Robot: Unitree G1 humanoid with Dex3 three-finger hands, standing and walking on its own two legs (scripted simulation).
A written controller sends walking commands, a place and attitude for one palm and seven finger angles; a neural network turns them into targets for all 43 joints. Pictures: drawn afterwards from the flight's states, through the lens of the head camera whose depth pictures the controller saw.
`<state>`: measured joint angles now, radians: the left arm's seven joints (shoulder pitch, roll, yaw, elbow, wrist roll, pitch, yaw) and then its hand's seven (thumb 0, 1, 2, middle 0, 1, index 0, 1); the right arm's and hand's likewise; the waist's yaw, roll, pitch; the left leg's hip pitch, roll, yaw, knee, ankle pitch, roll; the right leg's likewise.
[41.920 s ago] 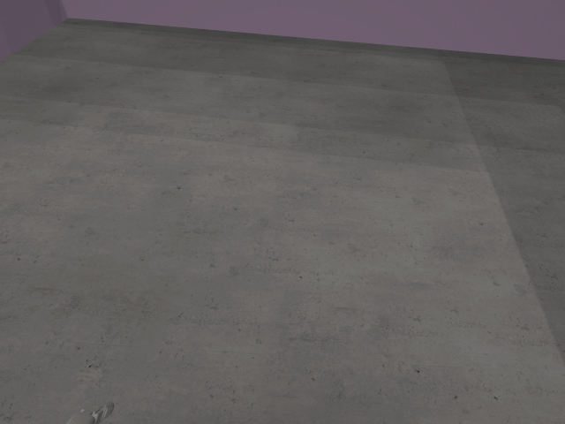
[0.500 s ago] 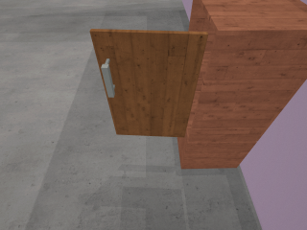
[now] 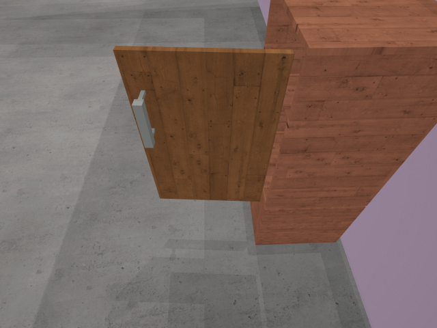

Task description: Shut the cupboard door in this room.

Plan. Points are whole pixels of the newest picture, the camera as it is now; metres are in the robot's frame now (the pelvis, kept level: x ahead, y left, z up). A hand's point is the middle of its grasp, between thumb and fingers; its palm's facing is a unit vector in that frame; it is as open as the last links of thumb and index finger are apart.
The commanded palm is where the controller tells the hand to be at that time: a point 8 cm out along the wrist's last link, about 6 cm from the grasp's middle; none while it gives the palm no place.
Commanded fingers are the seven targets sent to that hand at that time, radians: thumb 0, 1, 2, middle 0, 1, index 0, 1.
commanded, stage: shuffle to correct the standing spot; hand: left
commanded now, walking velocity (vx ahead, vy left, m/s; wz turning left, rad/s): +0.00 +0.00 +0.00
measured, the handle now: (146, 119) +0.58 +0.22 +0.03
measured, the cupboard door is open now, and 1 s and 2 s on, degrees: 86 86 86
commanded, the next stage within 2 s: come to a stop and stand still in 0.52 s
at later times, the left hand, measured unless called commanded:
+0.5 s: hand out of the picture +0.07 +0.20 -0.19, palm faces +0.05 -0.99 -0.14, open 7.4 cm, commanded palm none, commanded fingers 0.00 0.90 0.90 -0.20 -0.30 -0.20 -0.30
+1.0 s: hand (145, 275) +0.26 +0.19 -0.18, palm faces +0.04 -0.98 -0.20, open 7.3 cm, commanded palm none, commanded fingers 0.00 0.90 0.90 -0.20 -0.30 -0.20 -0.30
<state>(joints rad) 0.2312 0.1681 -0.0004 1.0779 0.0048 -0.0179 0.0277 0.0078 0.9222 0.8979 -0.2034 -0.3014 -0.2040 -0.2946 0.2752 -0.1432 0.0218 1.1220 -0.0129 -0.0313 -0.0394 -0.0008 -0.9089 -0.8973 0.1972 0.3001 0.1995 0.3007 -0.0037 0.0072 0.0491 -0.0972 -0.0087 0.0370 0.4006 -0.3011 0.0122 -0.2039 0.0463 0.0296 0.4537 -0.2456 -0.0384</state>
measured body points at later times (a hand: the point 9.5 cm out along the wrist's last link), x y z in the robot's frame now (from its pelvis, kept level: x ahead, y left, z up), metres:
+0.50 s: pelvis +0.08 +0.02 -0.01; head +0.11 +0.05 +0.44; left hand +0.07 +0.25 -0.18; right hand +0.03 -0.20 -0.15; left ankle -0.04 +0.10 -0.74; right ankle +0.04 -0.09 -0.67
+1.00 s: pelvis +0.16 +0.01 -0.01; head +0.21 +0.02 +0.44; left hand +0.25 +0.24 -0.16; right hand +0.23 -0.23 -0.16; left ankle +0.17 +0.14 -0.70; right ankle +0.24 -0.09 -0.74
